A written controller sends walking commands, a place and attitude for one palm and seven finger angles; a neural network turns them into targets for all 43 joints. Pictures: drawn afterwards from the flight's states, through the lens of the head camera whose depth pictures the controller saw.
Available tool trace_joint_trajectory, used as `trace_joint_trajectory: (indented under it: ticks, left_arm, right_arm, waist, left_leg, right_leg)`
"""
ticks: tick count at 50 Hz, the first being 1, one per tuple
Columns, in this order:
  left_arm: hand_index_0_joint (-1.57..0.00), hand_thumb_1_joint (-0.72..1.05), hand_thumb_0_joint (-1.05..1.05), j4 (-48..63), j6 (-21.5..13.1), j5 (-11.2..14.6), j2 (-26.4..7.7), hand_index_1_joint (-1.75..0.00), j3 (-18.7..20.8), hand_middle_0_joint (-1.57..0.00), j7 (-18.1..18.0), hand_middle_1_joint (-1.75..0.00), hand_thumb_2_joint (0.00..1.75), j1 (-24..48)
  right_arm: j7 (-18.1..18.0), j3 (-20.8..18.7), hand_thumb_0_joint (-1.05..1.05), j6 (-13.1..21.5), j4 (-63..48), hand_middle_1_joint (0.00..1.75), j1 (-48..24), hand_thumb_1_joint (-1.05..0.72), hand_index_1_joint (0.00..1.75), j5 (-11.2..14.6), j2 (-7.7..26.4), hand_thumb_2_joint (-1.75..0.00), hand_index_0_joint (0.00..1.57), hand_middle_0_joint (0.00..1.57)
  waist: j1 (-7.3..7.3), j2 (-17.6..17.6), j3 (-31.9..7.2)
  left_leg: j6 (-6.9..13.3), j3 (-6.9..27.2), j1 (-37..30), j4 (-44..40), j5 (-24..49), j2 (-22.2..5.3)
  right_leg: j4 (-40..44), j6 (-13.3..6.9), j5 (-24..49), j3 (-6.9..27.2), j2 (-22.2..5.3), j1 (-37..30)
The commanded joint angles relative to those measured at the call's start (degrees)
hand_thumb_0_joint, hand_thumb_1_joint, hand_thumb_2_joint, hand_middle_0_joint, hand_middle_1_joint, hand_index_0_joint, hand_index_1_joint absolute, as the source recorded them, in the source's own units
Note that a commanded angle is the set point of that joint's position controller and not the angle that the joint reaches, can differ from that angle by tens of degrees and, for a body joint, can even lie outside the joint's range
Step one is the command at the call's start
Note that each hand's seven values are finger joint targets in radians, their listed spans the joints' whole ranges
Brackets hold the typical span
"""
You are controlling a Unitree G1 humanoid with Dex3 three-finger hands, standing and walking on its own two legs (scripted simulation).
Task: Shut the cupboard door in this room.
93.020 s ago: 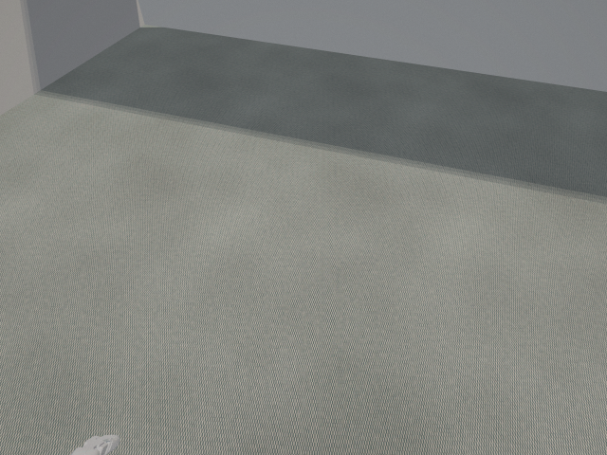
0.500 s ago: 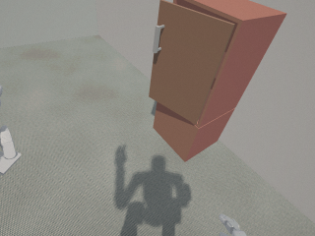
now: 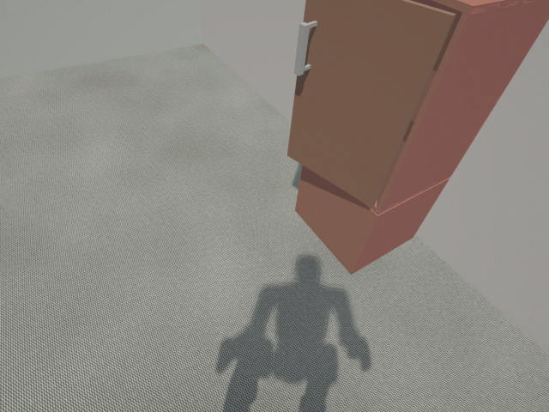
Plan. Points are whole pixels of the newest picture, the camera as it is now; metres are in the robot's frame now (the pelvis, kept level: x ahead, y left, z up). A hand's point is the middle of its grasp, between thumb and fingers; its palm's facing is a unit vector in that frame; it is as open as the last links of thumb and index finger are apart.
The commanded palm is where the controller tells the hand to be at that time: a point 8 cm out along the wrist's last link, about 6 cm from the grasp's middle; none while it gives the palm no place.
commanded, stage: let the arm hang, fingers relaxed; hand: left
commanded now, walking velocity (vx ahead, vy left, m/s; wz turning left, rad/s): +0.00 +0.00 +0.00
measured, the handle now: (306, 48) +1.01 -0.06 +0.09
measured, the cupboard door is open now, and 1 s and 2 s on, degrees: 15 15 15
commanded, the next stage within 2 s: look to check the result in 0.80 s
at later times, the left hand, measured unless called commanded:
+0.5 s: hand out of the picture -0.03 +0.16 -0.16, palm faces +0.02 -0.99 -0.16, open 7.3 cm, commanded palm none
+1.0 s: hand out of the picture -0.06 +0.16 -0.16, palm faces +0.03 -0.99 -0.16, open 7.3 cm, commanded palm none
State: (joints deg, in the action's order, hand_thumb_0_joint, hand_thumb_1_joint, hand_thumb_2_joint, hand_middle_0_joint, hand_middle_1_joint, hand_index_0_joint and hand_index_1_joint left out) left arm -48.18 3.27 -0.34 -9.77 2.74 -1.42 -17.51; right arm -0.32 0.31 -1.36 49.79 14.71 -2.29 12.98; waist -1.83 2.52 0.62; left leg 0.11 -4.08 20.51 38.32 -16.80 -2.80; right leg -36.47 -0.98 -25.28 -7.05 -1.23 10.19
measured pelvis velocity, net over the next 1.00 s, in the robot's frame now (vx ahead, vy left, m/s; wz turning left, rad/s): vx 0.00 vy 0.01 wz -0.02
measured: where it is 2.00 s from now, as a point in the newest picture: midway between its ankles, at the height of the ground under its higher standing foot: outside the picture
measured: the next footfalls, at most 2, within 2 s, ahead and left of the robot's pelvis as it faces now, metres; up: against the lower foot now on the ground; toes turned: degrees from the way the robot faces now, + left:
none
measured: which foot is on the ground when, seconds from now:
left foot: down 0.00-1.00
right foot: down 0.00-1.00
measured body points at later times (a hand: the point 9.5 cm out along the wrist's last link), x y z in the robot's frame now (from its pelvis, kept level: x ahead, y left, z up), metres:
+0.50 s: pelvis +0.01 +0.01 +0.02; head +0.01 +0.00 +0.47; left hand -0.03 +0.21 -0.14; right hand -0.03 -0.18 -0.15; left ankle +0.04 +0.12 -0.72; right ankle -0.06 -0.10 -0.72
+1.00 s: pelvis +0.00 +0.01 +0.02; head +0.00 +0.01 +0.47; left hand -0.06 +0.22 -0.14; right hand -0.04 -0.19 -0.15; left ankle +0.04 +0.12 -0.72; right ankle -0.06 -0.10 -0.72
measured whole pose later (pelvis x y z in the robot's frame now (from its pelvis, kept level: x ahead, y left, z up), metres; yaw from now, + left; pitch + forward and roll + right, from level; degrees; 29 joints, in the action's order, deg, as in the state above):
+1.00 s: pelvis +0.00 +0.01 +0.02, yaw -1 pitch -2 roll +0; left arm -67.6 -0.5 -0.3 -5.8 0.1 -2.7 -22.5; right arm -2.1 -0.2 -0.5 66.8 18.9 -0.7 5.9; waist -0.8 -0.1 1.9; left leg 1.0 -6.2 12.4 25.0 -10.4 -1.7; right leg -23.2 -0.2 -17.9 -5.4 -1.4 3.1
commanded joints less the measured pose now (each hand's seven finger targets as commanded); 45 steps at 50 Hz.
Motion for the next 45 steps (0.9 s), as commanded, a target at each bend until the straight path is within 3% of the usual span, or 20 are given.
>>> trace_joint_trajectory:
  ticks: [1,3,5,13,27,33,45]
  left_arm:
    - [-0.2,0.9,0.0,-3.25,-3.81,-0.47,-6.84,-0.3,0.17,-0.2,0.54,-0.3,0.9,-2.16]
    - [-0.2,0.9,0.0,-6.39,-4.05,-0.28,-6.5,-0.3,-0.56,-0.2,0.37,-0.3,0.9,-2.42]
    - [-0.2,0.9,0.0,-9.12,-4.01,-0.28,-5.85,-0.3,-0.99,-0.2,0.16,-0.3,0.9,-3.37]
    - [-0.2,0.9,0.0,-16.17,-3.82,-0.14,-3.12,-0.3,-2.05,-0.2,-0.72,-0.3,0.9,-7.24]
    - [-0.2,0.9,0.0,-19.23,-4.04,-0.14,-0.03,-0.3,-2.07,-0.2,-1.46,-0.3,0.9,-10.07]
    - [-0.2,0.9,0.0,-19.23,-4.05,-0.15,0.47,-0.3,-1.92,-0.2,-1.48,-0.3,0.9,-10.27]
    - [-0.2,0.9,0.0,-19.31,-4.02,-0.18,0.18,-0.3,-1.98,-0.2,-1.41,-0.3,0.9,-10.56]
  right_arm:
    - [-1.25,-1.34,0.0,1.41,0.65,0.3,-0.37,-0.9,0.3,0.57,2.51,-0.9,0.2,0.2]
    - [-1.49,-1.32,0.0,1.56,3.56,0.3,1.4,-0.9,0.3,0.88,2.31,-0.9,0.2,0.2]
    - [-1.82,-1.49,0.0,1.65,5.96,0.3,3.32,-0.9,0.3,1.23,2.77,-0.9,0.2,0.2]
    - [-2.12,-1.22,0.0,1.23,12.68,0.3,5.39,-0.9,0.3,1.61,0.38,-0.9,0.2,0.2]
    - [-2.19,-1.1,0.0,1.29,16.68,0.3,7.54,-0.9,0.3,1.5,-3.58,-0.9,0.2,0.2]
    - [-2.37,-1.09,0.0,1.44,16.55,0.3,8.22,-0.9,0.3,1.48,-3.68,-0.9,0.2,0.2]
    - [-2.23,-1.23,0.0,1.22,15.99,0.3,8.54,-0.9,0.3,1.58,-3.13,-0.9,0.2,0.2]
  waist:
    - [0.81,-11.15,-2.33]
    - [0.62,-10.27,-2.89]
    - [0.61,-5.57,-3.29]
    - [1.19,-0.04,2.89]
    - [1.53,-1.8,7.19]
    - [1.39,-3.58,7.21]
    - [1.18,-2.57,7.14]
  left_leg:
    - [0.72,3.72,-7.97,-9.73,13.95,-2.74]
    - [0.78,3.61,-10.48,-10.63,18.38,-3.44]
    - [1.15,3.71,-12.29,-11.18,22.03,-4.22]
    - [1.62,3.07,-12.13,-14.72,16.64,-3.98]
    - [1.69,3.05,-9.92,-16.93,12.66,-3.24]
    - [1.68,3.16,-9.82,-17.09,12.49,-3.2]
    - [1.63,3.36,-10.25,-17.48,10.38,-3.29]
  right_leg:
    - [14.63,-2.38,18.41,9.55,-7.1,0.46]
    - [14.61,-2.01,23.37,8.12,-6.54,-0.67]
    - [14.74,-1.46,25.85,6.34,-5.88,-1.75]
    - [17.81,-1.01,20.88,5.91,-5.62,-0.43]
    - [19.19,-1.1,15.28,6.48,-5.51,0.79]
    - [19.16,-1.13,14.73,6.69,-5.3,0.7]
    - [19.59,-1.04,12.13,6.64,-5.29,1.71]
